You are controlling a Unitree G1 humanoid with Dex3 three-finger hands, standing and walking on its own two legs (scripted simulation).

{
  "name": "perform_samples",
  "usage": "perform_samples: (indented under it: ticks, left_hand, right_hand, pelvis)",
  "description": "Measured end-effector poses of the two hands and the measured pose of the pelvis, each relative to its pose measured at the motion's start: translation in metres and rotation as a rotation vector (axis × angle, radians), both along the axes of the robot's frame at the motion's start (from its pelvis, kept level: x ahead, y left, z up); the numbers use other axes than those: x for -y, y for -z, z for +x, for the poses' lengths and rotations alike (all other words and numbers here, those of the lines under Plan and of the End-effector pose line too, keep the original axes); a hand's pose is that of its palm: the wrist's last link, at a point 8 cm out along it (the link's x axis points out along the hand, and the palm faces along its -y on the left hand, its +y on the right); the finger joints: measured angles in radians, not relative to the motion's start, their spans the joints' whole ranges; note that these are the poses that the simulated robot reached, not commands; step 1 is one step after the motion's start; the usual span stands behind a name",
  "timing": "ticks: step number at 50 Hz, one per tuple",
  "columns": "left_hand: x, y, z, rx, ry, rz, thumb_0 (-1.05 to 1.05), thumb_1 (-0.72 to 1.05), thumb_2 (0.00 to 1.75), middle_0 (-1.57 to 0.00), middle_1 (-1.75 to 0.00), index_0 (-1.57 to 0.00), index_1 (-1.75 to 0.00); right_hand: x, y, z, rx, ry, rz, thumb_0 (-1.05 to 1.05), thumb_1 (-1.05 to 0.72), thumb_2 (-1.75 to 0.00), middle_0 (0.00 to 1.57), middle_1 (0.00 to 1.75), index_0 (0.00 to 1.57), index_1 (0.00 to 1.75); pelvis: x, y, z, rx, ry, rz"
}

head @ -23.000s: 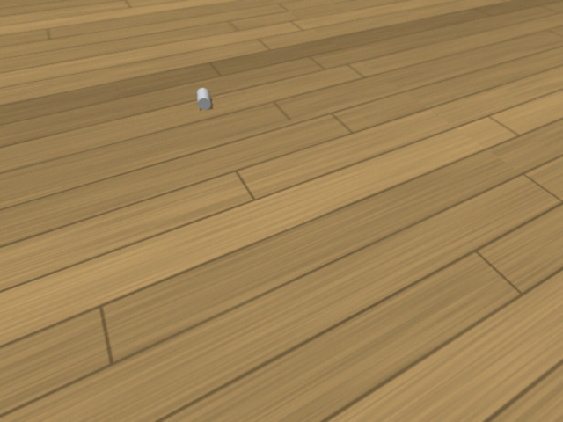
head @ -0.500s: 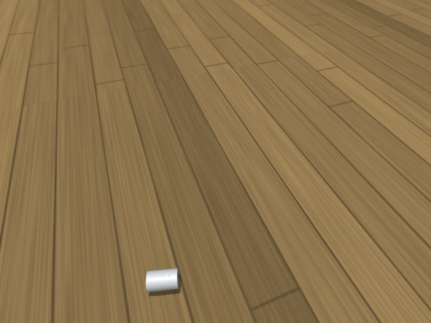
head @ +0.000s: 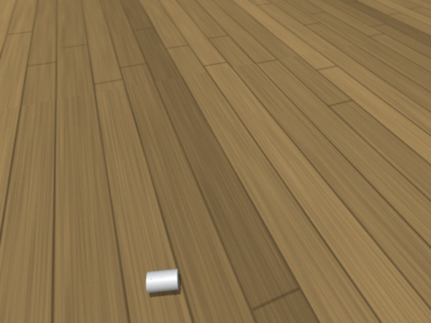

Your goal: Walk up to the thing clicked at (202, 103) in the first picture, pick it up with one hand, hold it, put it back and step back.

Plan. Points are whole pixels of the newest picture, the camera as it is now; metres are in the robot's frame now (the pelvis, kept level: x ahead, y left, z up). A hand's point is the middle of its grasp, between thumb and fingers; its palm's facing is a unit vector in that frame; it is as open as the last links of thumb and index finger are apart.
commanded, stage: stand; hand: left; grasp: from above
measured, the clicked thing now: (163, 280) +0.43 +0.22 -0.74
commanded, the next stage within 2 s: rise first in 0.54 s
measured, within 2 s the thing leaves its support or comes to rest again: neither
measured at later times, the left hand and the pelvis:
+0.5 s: hand out of the picture +0.07 +0.26 -0.16, palm faces -0.03 -0.94 -0.35, open 7.3 cm; pelvis +0.00 +0.00 +0.00, yaw +0 degrees
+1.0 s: hand out of the picture +0.14 +0.26 -0.18, palm faces -0.07 -0.92 -0.40, open 11.0 cm; pelvis -0.02 +0.01 -0.03, yaw +0 degrees
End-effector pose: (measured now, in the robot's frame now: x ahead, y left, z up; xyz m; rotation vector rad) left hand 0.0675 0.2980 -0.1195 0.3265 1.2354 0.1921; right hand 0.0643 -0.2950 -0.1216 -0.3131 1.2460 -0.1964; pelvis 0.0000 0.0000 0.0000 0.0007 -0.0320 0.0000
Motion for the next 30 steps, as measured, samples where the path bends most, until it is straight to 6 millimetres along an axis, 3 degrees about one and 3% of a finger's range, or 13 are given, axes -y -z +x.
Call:
perform_samples:
  ticks: [30]
  left_hand:
    - [-0.0022, -0.0020, 0.0014, 0.015, 0.005, 0.003, 0.01, 0.91, 0.90, -0.21, -0.30, -0.21, -0.30]
  right_hand:
    - [-0.0013, -0.0006, -0.0010, 0.016, 0.006, 0.000, 0.01, -0.91, -0.90, 0.20, 0.30, 0.20, 0.30]
  pelvis:
    - [-0.0022, 0.0000, -0.0015, 0.009, 0.004, 0.001]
